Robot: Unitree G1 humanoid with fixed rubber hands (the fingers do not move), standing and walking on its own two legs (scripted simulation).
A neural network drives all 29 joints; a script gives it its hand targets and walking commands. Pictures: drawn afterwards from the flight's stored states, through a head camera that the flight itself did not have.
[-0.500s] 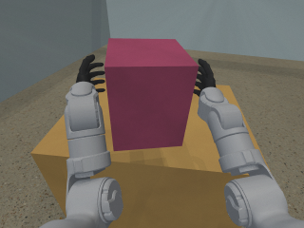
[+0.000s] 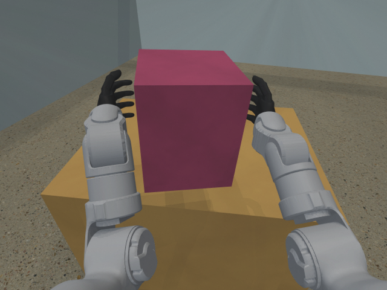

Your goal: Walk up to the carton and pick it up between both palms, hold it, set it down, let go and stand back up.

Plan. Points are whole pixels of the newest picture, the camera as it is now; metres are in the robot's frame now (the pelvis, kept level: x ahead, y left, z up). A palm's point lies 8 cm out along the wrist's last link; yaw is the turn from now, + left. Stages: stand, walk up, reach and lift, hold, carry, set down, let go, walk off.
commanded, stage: hold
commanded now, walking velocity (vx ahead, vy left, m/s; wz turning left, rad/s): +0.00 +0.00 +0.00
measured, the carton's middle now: (185, 118) +0.44 +0.00 +0.20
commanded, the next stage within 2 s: none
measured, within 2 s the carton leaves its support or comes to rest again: neither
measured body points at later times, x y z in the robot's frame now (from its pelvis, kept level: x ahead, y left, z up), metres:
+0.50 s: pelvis +0.00 +0.00 +0.00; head -0.07 +0.02 +0.44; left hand +0.37 +0.14 +0.28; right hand +0.37 -0.15 +0.26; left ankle +0.04 +0.10 -0.75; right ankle +0.02 -0.09 -0.75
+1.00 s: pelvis +0.00 +0.00 +0.00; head -0.07 +0.02 +0.44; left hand +0.37 +0.14 +0.27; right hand +0.37 -0.15 +0.25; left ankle +0.04 +0.10 -0.75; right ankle +0.02 -0.09 -0.75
